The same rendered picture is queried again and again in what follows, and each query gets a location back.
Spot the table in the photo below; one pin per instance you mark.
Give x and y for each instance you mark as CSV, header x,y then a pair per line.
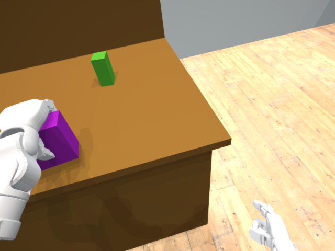
x,y
145,143

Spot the robot left hand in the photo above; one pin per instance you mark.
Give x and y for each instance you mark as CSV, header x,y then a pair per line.
x,y
31,113

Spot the right robot forearm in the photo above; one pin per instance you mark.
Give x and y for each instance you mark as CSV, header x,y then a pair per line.
x,y
283,244

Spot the robot right hand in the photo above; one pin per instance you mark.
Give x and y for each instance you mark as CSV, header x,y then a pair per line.
x,y
274,227

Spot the sponge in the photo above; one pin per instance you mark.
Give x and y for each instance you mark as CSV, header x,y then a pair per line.
x,y
58,137

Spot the left robot forearm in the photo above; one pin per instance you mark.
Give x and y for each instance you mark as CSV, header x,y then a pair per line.
x,y
19,173

